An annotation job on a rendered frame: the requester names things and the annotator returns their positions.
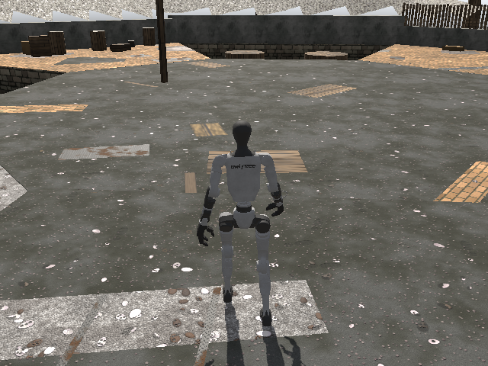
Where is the right robot hand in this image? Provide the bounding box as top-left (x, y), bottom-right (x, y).
top-left (266, 203), bottom-right (284, 217)

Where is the left robot shin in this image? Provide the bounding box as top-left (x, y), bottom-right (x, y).
top-left (221, 246), bottom-right (233, 293)

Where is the left robot hand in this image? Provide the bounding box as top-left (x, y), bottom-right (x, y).
top-left (197, 224), bottom-right (214, 246)

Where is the right robot foot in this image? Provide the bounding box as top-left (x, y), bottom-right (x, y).
top-left (260, 308), bottom-right (271, 326)

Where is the right robot upper arm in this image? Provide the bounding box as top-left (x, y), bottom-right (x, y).
top-left (258, 152), bottom-right (279, 192)

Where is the right robot forearm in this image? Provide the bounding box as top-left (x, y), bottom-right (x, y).
top-left (271, 181), bottom-right (283, 207)

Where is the left robot upper arm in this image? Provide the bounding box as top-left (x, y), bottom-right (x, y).
top-left (208, 154), bottom-right (227, 198)

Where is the left robot forearm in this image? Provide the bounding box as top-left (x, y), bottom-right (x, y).
top-left (199, 186), bottom-right (216, 226)

